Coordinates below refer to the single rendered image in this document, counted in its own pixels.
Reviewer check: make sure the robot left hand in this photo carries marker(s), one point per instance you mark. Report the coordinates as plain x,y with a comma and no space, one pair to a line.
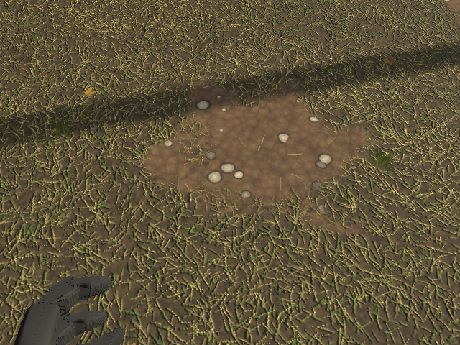
42,323

